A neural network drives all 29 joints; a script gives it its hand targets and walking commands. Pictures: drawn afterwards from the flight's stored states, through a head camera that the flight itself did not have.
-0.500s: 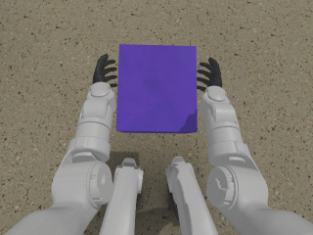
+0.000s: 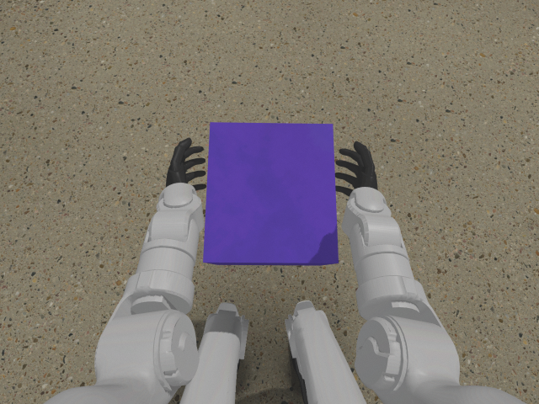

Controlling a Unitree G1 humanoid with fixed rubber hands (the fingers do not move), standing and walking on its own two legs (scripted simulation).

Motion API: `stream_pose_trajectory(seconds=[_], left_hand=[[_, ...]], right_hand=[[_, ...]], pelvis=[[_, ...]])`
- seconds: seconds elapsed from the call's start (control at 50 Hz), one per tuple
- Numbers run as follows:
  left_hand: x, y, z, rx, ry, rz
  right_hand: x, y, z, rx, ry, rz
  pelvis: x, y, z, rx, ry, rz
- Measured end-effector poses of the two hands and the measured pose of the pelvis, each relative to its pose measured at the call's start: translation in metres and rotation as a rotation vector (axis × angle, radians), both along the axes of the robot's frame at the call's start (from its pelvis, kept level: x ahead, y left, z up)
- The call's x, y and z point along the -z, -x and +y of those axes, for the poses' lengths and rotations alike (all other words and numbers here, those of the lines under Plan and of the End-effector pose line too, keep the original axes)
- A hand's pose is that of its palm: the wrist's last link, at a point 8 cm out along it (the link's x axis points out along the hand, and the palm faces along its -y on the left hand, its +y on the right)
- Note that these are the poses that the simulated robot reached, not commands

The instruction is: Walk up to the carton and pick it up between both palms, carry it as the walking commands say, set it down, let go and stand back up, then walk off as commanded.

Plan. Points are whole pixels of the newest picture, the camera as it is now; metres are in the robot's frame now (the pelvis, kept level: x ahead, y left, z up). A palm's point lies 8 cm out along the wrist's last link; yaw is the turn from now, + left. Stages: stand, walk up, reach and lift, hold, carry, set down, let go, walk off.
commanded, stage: reach and lift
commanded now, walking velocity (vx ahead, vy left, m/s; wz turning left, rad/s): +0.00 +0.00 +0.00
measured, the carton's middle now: (270, 200) +0.44 -0.01 -0.13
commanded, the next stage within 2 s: none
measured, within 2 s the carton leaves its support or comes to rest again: neither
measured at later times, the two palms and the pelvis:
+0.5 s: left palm (166, 181) +0.41 +0.13 +0.03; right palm (383, 184) +0.40 -0.15 +0.03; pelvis +0.02 +0.00 +0.07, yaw +0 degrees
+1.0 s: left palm (146, 167) +0.40 +0.13 +0.10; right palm (412, 173) +0.38 -0.15 +0.10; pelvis +0.04 +0.00 +0.13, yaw +0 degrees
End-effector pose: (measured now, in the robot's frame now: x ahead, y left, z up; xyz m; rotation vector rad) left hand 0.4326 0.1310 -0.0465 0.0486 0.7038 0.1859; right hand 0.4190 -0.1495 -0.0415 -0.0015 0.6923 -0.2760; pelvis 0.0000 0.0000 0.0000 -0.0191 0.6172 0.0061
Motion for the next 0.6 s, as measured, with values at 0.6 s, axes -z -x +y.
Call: stream_pose_trajectory(seconds=[0.6], left_hand=[[-0.089,0.025,0.001,-0.003,0.024,-0.006]], right_hand=[[-0.090,0.023,-0.002,-0.014,-0.027,-0.009]], pelvis=[[-0.084,-0.024,0.000,0.002,-0.009,-0.154]])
